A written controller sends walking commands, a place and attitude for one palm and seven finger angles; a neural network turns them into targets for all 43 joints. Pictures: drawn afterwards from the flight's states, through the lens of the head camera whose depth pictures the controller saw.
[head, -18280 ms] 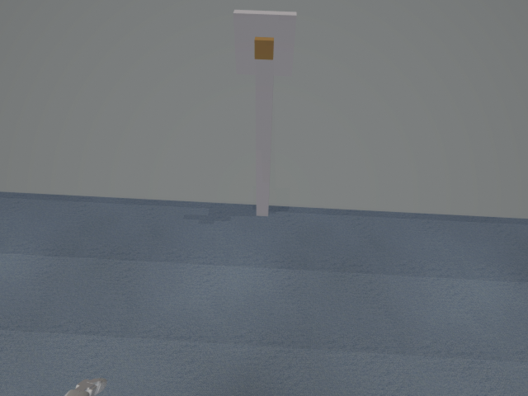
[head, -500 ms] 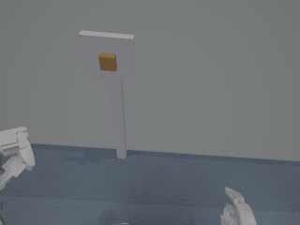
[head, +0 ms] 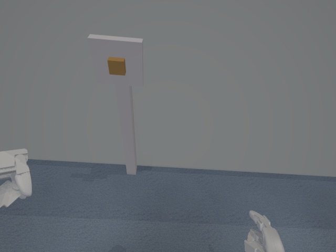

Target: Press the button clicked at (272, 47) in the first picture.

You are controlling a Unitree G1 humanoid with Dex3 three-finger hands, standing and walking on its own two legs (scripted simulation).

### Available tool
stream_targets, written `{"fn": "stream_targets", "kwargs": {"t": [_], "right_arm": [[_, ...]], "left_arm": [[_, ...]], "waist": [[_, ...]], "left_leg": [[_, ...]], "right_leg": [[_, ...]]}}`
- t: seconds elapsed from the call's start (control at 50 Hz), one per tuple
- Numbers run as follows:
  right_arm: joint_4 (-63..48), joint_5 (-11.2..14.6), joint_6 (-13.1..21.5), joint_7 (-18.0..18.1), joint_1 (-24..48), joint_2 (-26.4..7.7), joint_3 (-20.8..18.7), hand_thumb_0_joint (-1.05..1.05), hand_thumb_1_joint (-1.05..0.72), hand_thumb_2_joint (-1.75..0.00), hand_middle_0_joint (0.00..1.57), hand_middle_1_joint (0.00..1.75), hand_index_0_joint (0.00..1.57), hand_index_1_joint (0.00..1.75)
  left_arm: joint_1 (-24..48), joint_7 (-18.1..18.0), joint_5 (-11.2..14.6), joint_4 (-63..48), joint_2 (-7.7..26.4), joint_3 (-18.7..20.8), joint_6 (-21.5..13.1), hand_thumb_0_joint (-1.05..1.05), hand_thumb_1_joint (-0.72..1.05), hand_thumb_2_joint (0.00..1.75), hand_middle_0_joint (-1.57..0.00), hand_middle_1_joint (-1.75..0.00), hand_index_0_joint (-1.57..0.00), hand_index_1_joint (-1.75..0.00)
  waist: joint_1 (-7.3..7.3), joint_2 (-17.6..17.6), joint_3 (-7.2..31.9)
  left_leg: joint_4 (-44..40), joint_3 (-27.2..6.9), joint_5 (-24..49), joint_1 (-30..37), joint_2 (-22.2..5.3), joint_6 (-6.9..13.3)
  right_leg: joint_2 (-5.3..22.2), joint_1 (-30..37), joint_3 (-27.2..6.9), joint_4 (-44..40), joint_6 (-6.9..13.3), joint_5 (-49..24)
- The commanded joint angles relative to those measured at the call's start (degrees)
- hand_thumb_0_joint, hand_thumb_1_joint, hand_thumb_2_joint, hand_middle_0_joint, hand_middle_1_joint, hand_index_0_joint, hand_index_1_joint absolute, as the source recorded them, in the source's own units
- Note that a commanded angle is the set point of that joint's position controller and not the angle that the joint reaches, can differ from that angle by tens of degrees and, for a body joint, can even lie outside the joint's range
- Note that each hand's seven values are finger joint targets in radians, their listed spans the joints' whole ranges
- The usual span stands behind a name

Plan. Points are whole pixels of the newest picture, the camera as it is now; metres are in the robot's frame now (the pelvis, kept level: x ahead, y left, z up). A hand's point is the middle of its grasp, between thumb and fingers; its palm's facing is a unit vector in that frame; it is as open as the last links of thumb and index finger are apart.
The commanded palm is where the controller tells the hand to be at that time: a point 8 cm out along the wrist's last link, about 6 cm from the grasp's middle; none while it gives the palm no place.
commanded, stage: step back with the hand held close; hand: left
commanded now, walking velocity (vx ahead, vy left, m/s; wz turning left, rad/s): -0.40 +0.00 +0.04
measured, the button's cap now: (117, 65) +0.69 +0.24 +0.08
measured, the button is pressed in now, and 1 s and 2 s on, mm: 0 0 0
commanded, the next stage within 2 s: stop stepping back and stand still in 0.04 s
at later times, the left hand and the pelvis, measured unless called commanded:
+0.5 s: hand out of the picture +0.03 +0.26 +0.17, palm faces +0.46 -0.81 -0.36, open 3.1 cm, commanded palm -0.02 +0.28 +0.18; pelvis -0.15 +0.00 +0.00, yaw +0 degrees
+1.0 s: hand out of the picture -0.02 +0.26 +0.15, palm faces +0.44 -0.80 -0.41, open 3.1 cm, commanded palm -0.07 +0.29 +0.18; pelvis -0.19 +0.00 +0.00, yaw +2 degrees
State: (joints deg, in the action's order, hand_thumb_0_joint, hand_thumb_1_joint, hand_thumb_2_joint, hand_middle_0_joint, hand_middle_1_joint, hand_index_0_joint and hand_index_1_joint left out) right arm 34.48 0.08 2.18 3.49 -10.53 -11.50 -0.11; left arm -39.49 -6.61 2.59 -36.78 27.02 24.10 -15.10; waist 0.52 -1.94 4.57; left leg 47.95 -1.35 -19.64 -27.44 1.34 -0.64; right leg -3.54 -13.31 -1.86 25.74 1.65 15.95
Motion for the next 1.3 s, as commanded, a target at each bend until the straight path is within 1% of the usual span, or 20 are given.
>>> {"fn": "stream_targets", "kwargs": {"t": [0.0,0.04,0.08,0.18,0.26,0.36,0.52,0.56,0.6,0.74,0.76,0.8,0.98,1.0,1.02,1.04,1.1,1.16,1.24,1.28], "right_arm": [[-8.64,-0.44,2.13,2.52,9.85,-6.31,-0.54,0.0,-0.9,-0.9,0.2,0.3,0.2,0.3],[-8.6,-0.37,2.56,1.87,5.39,-8.17,-2.49,0.0,-0.9,-0.9,0.2,0.3,0.2,0.3],[-9.76,-0.59,4.9,-0.12,3.07,-7.52,-3.28,0.0,-0.9,-0.9,0.2,0.3,0.2,0.3],[-10.82,-0.25,7.94,-1.1,2.55,-7.85,-2.92,0.0,-0.9,-0.9,0.2,0.3,0.2,0.3],[-11.03,-0.26,7.29,-0.05,4.81,-7.02,-1.46,0.0,-0.9,-0.9,0.2,0.3,0.2,0.3],[-6.84,-0.87,3.9,1.25,4.1,-7.53,-2.84,0.0,-0.9,-0.9,0.2,0.3,0.2,0.3],[-6.37,-1.05,6.95,2.95,3.3,-7.41,-1.33,0.0,-0.9,-0.9,0.2,0.3,0.2,0.3],[-7.88,-1.17,8.08,2.71,1.02,-9.35,-1.76,0.0,-0.9,-0.9,0.2,0.3,0.2,0.3],[-7.7,-1.3,9.06,1.98,0.72,-6.99,-1.98,0.0,-0.9,-0.9,0.2,0.3,0.2,0.3],[-6.86,-0.64,8.58,0.6,2.09,-7.52,-1.75,0.0,-0.9,-0.9,0.2,0.3,0.2,0.3],[-7.07,-0.78,7.71,0.81,2.58,-7.32,-2.03,0.0,-0.9,-0.9,0.2,0.3,0.2,0.3],[-7.7,-0.35,6.16,0.8,3.48,-7.52,-3.06,0.0,-0.9,-0.9,0.2,0.3,0.2,0.3],[-6.06,-1.64,7.71,2.31,2.9,-5.82,-0.98,0.0,-0.9,-0.9,0.2,0.3,0.2,0.3],[-6.42,-1.81,8.12,2.7,2.47,-6.69,-1.34,0.0,-0.9,-0.9,0.2,0.3,0.2,0.3],[8.22,-2.08,6.83,-4.95,-4.62,-15.24,-4.88,0.0,-0.9,-0.9,0.2,0.3,0.2,0.3],[4.09,-1.69,2.23,-4.57,-4.96,-12.91,-4.03,0.0,-0.9,-0.9,0.2,0.3,0.2,0.3],[0.6,-3.35,2.47,-3.4,-1.92,-10.55,-3.42,0.0,-0.9,-0.9,0.2,0.3,0.2,0.3],[2.29,-2.91,1.13,-2.75,0.26,-12.94,-2.99,0.0,-0.9,-0.9,0.2,0.3,0.2,0.3],[5.37,-0.96,-0.72,-3.15,-0.95,-6.58,-1.69,0.0,-0.9,-0.9,0.2,0.3,0.2,0.3],[8.73,-1.2,-1.92,-3.41,-4.06,-5.62,-1.41,0.0,-0.9,-0.9,0.2,0.3,0.2,0.3]], "left_arm": [[9.42,-1.44,-0.36,-4.23,3.24,0.69,-0.64,0.0,0.9,0.9,-1.3,-1.5,-1.3,-1.5],[10.09,-1.54,-1.01,-6.96,5.13,1.35,-1.31,0.0,0.9,0.9,-1.3,-1.5,-1.3,-1.5],[6.61,-1.45,-0.7,-10.58,5.43,1.38,-2.39,0.0,0.9,0.9,-1.3,-1.5,-1.3,-1.5],[-0.5,-2.2,0.08,-20.19,5.95,3.95,-0.1,0.0,0.9,0.9,-1.3,-1.5,-1.3,-1.5],[-3.03,-3.13,0.54,-12.96,5.61,5.98,2.18,0.0,0.9,0.9,-1.3,-1.5,-1.3,-1.5],[8.71,-3.16,0.95,-4.62,5.82,3.67,3.0,0.0,0.9,0.9,-1.3,-1.5,-1.3,-1.5],[15.02,-3.61,-2.17,-6.11,2.33,-2.17,1.59,0.0,0.9,0.9,-1.3,-1.5,-1.3,-1.5],[15.19,-4.15,-2.17,-11.7,3.1,-0.49,-0.04,0.0,0.9,0.9,-1.3,-1.5,-1.3,-1.5],[12.91,-4.48,-2.48,-13.43,7.92,4.63,-1.48,0.0,0.9,0.9,-1.3,-1.5,-1.3,-1.5],[2.39,-3.49,-1.79,-3.96,3.09,2.78,0.4,0.0,0.9,0.9,-1.3,-1.5,-1.3,-1.5],[3.34,-3.4,-2.18,-1.88,3.7,3.14,0.54,0.0,0.9,0.9,-1.3,-1.5,-1.3,-1.5],[5.9,-2.97,-1.68,1.3,4.01,2.97,1.83,0.0,0.9,0.9,-1.3,-1.5,-1.3,-1.5],[11.09,-3.32,-2.22,-9.48,3.18,0.68,-0.59,0.0,0.9,0.9,-1.3,-1.5,-1.3,-1.5],[11.23,-3.53,-2.29,-11.62,3.82,0.94,-0.87,0.0,0.9,0.9,-1.3,-1.5,-1.3,-1.5],[14.88,4.57,-6.33,39.76,-9.64,-18.46,11.6,0.0,0.9,0.9,-1.3,-1.5,-1.3,-1.5],[13.14,5.56,-4.76,39.48,-10.48,-17.05,15.61,0.0,0.9,0.9,-1.26,-1.46,-1.26,-1.46],[19.41,6.08,-5.16,42.02,-10.34,-18.81,15.6,0.0,0.9,0.9,-1.15,-1.34,-1.15,-1.34],[21.0,6.27,-4.58,53.75,-9.22,-19.67,15.2,0.0,0.9,0.9,-1.04,-1.22,-1.04,-1.22],[19.57,5.99,-4.45,67.86,-1.64,-19.79,14.63,0.0,0.9,0.9,-0.9,-1.06,-0.9,-1.06],[24.22,6.32,-4.06,72.67,-1.94,-20.93,14.77,0.0,0.9,0.9,-0.82,-0.98,-0.82,-0.98]], "waist": [[-2.32,3.37,-7.71],[-0.83,10.83,3.13],[-0.06,11.61,10.95],[-0.06,12.27,11.3],[-1.0,13.46,2.36],[-1.38,-12.33,-4.49],[-2.21,0.49,-6.31],[-2.43,22.83,-5.6],[-2.08,17.17,-3.74],[-0.48,12.96,-4.53],[-0.09,6.64,-5.43],[0.25,-14.0,-8.71],[-1.63,-1.66,-3.7],[-1.78,4.6,-4.11],[-5.87,17.65,-9.92],[-4.19,22.89,-8.97],[-3.13,3.11,-0.96],[0.1,-0.89,2.02],[-0.11,1.35,0.0],[-2.9,2.92,-1.29]], "left_leg": [[-26.38,0.36,13.43,5.26,-1.49,-0.14],[-27.44,-8.21,56.59,19.79,-13.51,3.3],[-24.24,-11.34,64.33,28.95,-18.47,7.1],[-27.62,-8.38,36.95,22.02,-15.23,7.74],[-38.39,-5.94,-14.7,1.87,-9.68,3.37],[8.79,-0.54,-2.59,6.07,-0.81,-0.83],[-21.93,4.64,-5.32,14.03,-3.01,3.15],[-36.1,-20.35,-15.61,17.45,-15.89,8.75],[-38.12,-26.97,-8.36,16.61,-21.48,12.94],[-29.14,-3.08,-14.14,-4.97,-11.39,6.09],[-21.42,-0.62,-15.98,-10.13,-8.71,4.64],[11.68,1.83,-10.97,-13.29,-0.88,1.85],[-17.38,5.84,-1.46,16.88,-2.6,2.87],[-22.44,3.75,-1.68,18.21,-3.09,2.86],[-19.65,-12.56,11.26,13.65,-11.51,6.42],[-28.79,-21.27,11.9,7.98,-18.59,11.01],[-25.52,-21.96,22.45,5.85,-17.45,12.19],[-20.31,-10.66,36.52,10.84,-12.91,9.24],[-13.22,0.07,0.85,4.16,-0.53,1.15],[-14.14,0.24,0.62,13.05,-0.52,1.19]], "right_leg": [[9.17,-0.79,-0.66,1.43,0.49,-40.6],[2.84,-4.06,0.35,9.97,-2.85,-13.16],[1.89,-10.38,-1.32,17.12,-2.15,7.93],[1.68,-5.85,1.37,17.74,-3.07,7.94],[0.41,10.26,7.29,1.72,-2.19,8.42],[24.12,-16.11,-17.79,-20.73,10.18,30.28],[13.93,-12.45,-1.12,-6.26,4.08,23.02],[3.5,-17.63,5.63,18.28,-0.8,14.6],[3.26,-20.34,3.71,33.51,-1.63,13.89],[2.42,9.81,10.0,6.81,-1.35,6.93],[4.53,13.14,5.11,1.62,0.18,10.32],[25.61,-0.57,-31.11,-19.68,9.35,31.83],[15.56,-13.3,-3.37,-11.52,3.84,21.98],[13.67,-12.99,-2.08,-6.43,2.72,19.51],[10.4,-25.04,4.98,16.55,-0.34,7.56],[4.88,-22.8,4.1,27.43,-2.74,15.49],[4.85,-17.01,-0.94,34.29,-2.32,14.35],[3.33,-6.8,2.08,17.9,-2.74,8.04],[16.32,1.52,-16.04,-3.75,3.34,-8.62],[15.27,-7.86,-14.25,-6.61,5.21,5.3]]}}
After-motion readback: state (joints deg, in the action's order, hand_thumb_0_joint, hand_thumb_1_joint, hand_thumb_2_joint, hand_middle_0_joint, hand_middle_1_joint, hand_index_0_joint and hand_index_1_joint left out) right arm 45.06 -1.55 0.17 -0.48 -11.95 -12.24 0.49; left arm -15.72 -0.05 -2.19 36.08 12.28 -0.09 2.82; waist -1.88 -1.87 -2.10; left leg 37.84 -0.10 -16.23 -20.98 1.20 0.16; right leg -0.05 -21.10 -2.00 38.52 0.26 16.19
